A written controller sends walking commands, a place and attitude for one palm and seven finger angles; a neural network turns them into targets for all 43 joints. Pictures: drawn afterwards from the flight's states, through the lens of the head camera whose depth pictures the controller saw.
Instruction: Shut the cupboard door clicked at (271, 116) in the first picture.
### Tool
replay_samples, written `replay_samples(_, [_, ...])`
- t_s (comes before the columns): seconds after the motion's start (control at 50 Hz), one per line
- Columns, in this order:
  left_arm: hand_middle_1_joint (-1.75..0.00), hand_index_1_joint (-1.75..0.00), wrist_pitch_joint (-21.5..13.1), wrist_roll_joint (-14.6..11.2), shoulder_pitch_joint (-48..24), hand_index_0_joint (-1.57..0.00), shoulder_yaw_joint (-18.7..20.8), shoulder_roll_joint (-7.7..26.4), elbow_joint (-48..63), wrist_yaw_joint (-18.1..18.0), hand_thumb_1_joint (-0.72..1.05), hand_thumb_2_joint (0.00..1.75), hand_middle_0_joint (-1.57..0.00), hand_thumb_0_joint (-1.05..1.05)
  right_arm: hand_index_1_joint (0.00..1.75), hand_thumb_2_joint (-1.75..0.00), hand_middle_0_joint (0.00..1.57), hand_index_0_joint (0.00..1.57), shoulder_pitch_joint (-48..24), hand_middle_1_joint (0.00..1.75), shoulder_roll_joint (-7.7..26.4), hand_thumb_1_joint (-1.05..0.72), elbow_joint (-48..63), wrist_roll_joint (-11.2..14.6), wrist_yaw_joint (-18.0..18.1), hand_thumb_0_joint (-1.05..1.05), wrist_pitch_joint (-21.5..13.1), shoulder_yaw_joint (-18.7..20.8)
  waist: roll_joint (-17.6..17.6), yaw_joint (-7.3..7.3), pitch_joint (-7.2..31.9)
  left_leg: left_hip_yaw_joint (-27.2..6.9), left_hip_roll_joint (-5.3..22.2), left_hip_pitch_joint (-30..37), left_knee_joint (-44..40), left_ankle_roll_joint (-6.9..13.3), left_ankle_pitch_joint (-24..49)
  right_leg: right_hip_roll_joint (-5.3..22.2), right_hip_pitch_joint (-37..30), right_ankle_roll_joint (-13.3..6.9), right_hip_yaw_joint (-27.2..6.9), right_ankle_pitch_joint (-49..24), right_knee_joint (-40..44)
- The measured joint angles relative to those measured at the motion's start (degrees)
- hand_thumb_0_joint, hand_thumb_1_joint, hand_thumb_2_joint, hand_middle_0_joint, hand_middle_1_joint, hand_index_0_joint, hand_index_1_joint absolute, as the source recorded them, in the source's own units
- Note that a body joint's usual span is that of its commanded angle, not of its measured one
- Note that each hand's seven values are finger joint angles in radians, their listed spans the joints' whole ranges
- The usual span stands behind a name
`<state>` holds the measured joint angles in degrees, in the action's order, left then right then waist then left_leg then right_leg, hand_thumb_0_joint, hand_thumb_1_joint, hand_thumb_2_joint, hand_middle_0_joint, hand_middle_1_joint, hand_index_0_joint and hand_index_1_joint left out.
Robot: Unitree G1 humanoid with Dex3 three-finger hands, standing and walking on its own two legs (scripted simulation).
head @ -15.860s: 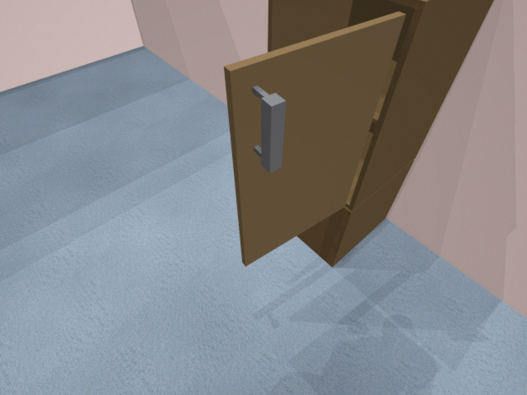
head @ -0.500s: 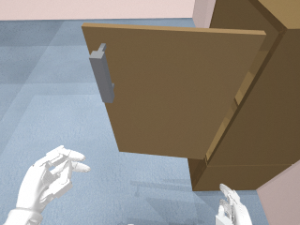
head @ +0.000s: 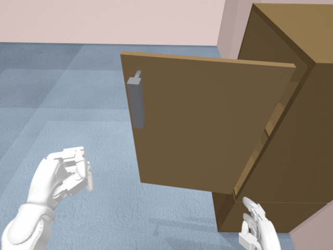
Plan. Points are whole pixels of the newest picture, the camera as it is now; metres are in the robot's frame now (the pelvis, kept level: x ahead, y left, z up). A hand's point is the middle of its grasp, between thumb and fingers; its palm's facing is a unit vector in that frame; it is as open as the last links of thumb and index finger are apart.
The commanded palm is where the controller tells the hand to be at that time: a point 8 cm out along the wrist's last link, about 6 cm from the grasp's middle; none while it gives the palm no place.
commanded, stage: raise the hand and make a fist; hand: left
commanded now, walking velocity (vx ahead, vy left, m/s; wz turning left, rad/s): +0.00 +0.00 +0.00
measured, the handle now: (138, 99) +0.43 +0.12 +0.16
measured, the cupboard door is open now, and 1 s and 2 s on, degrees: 83 83 83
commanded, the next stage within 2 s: bring the fist close to the handle in 0.60 s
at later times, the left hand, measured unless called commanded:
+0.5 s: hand (85, 171) +0.22 +0.18 +0.16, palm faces +0.02 -1.00 -0.08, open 3.1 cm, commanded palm +0.19 +0.22 +0.16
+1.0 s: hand (102, 154) +0.26 +0.16 +0.16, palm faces +0.00 -1.00 -0.07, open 3.1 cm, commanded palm +0.23 +0.20 +0.16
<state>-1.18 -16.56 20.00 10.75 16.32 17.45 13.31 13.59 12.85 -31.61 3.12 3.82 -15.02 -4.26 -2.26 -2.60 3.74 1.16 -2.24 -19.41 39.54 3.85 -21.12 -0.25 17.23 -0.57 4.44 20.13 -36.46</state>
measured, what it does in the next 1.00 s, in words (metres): stands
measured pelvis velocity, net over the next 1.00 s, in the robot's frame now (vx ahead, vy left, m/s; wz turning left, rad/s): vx -0.01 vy -0.03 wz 0.00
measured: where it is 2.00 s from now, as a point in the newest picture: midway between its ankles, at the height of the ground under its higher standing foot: outside the picture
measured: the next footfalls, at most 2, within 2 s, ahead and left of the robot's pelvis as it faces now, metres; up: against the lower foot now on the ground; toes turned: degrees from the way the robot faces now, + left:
none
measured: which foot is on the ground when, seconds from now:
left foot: down 0.00-1.00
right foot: down 0.00-1.00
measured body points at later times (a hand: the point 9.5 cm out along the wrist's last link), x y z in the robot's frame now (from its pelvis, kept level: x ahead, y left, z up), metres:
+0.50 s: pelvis -0.01 -0.01 +0.01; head -0.05 -0.03 +0.46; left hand +0.21 +0.23 +0.16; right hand +0.18 -0.23 -0.05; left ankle +0.00 +0.07 -0.72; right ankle -0.01 -0.12 -0.72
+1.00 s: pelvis -0.01 -0.03 +0.01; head -0.03 -0.04 +0.46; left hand +0.25 +0.21 +0.16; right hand +0.19 -0.25 -0.05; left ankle +0.00 +0.07 -0.72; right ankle -0.01 -0.12 -0.72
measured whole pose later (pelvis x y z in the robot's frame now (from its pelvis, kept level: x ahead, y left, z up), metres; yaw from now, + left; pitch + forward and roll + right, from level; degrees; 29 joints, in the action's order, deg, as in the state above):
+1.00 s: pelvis -0.01 -0.03 +0.01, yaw +0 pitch -2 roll +0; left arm 7.6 -15.8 5.3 12.0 16.9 9.3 12.5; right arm 12.2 14.5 -35.6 3.9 4.9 -13.9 -4.4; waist -2.8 -2.3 1.6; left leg 0.7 -1.2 -13.1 33.2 1.8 -17.8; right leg -1.5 11.7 -2.5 4.7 17.7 -31.7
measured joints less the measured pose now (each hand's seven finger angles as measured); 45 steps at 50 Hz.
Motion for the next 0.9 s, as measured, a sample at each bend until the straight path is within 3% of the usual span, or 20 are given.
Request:
replay_samples(0.22, [-1.49, -1.49, 8.00, -0.05, -7.88, -1.30, 1.96, 1.55, -0.65, 0.42, 0.90, 0.90, -1.29, 0.01, 0.30, -0.90, 0.20, 0.20, -0.30, 0.30, 0.33, -0.90, -2.41, 0.52, 0.52, 0.02, 1.76, -1.16, -0.45, -0.92, -1.50, -0.20, -0.42, 5.57, -5.68, -0.11, 3.18, 0.23, -5.36, -0.11, 0.08, -2.76, 5.07])
replay_samples(0.38, [-1.50, -1.50, 11.33, -0.51, -8.42, -1.30, 3.01, 1.08, -1.44, 0.76, 0.90, 0.90, -1.30, 0.01, 0.30, -0.90, 0.20, 0.20, -0.75, 0.30, 1.07, -0.90, -2.65, 0.79, 0.41, 0.02, 2.47, -0.64, -0.49, -0.25, -1.66, 0.11, -0.18, 7.22, -7.77, -0.50, 4.46, -0.03, -6.49, -0.52, -0.28, -3.73, 6.38])
replay_samples(0.56, [-1.50, -1.50, 9.44, 0.39, -6.97, -1.31, 2.16, 0.71, -0.73, -0.84, 0.90, 0.90, -1.30, 0.01, 0.30, -0.90, 0.20, 0.20, -0.70, 0.30, 1.63, -0.90, -2.82, 0.54, 0.69, 0.02, 1.88, 0.01, -0.05, -0.34, -2.35, -0.19, 0.40, 7.62, -7.64, -1.20, 4.57, -0.61, -6.88, -1.23, 0.02, -3.73, 6.21])
replay_samples(0.74, [-1.50, -1.50, 9.18, 0.15, -7.14, -1.31, 2.10, 0.91, -1.64, -0.28, 0.90, 0.90, -1.30, 0.01, 0.30, -0.90, 0.20, 0.20, -0.82, 0.30, 1.59, -0.90, -3.11, 0.67, 0.90, 0.02, 1.03, -0.12, -0.65, -0.14, -2.35, -0.49, 0.91, 7.34, -7.17, -1.74, 4.27, -1.12, -6.72, -1.75, 0.30, -3.47, 5.97])
replay_samples(0.9, [-1.50, -1.50, 8.40, 0.34, -11.52, -1.31, 1.63, 0.72, -5.22, -0.65, 0.90, 0.90, -1.30, 0.01, 0.30, -0.90, 0.20, 0.20, -1.20, 0.30, 1.67, -0.90, -3.92, 0.67, 1.11, 0.02, 0.68, -0.14, -0.76, -0.09, -2.37, -0.69, 1.07, 6.62, -6.34, -2.00, 3.65, -1.27, -6.04, -1.95, 0.48, -2.77, 5.14])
